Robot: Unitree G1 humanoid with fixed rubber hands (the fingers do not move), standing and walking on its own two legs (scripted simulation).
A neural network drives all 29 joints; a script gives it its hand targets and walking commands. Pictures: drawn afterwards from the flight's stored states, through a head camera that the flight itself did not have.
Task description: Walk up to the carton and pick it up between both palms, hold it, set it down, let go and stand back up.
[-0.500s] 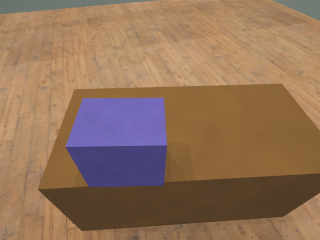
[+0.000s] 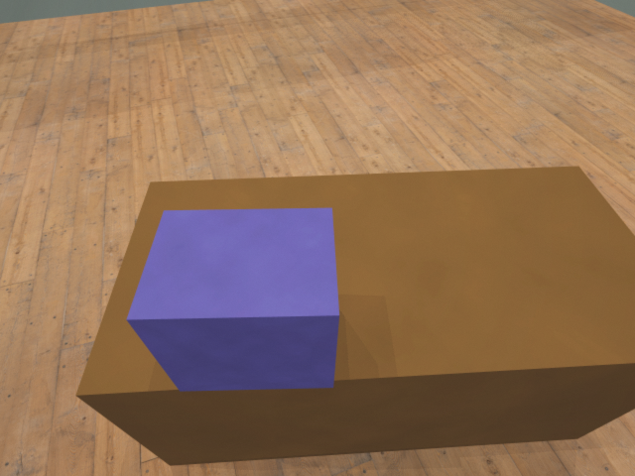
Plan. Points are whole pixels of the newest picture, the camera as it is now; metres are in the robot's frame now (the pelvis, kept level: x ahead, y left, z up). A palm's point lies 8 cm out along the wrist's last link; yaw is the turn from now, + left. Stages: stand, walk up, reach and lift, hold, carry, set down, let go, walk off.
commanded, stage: walk up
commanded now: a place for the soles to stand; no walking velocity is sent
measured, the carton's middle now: (252, 303) +0.41 +0.14 -0.08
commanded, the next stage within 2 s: none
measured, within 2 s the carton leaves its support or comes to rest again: neither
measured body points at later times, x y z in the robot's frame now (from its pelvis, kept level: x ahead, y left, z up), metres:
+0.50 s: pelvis -0.01 +0.00 +0.00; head +0.01 +0.00 +0.45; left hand +0.06 +0.31 -0.12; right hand +0.07 -0.33 -0.11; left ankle -0.02 +0.12 -0.74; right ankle +0.02 -0.11 -0.74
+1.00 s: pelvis -0.01 +0.00 +0.00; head +0.01 +0.00 +0.45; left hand +0.05 +0.32 -0.12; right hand +0.06 -0.33 -0.11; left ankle -0.02 +0.13 -0.74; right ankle +0.02 -0.11 -0.74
